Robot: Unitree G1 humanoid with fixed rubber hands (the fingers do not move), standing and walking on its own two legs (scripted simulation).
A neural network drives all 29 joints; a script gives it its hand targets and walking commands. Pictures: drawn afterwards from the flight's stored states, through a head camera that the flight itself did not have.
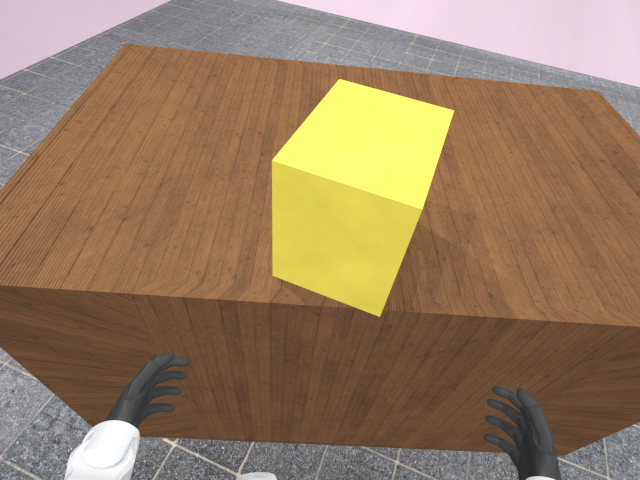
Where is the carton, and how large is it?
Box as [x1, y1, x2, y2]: [272, 79, 453, 316]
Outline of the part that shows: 339,79 272,160 273,275 379,316 421,211 453,110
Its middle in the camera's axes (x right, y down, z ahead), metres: +0.06 -0.07 +0.57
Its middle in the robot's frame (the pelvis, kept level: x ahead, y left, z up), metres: +0.48 -0.02 +0.09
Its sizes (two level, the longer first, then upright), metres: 0.224 0.173 0.217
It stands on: a pedestal, 0.74 m high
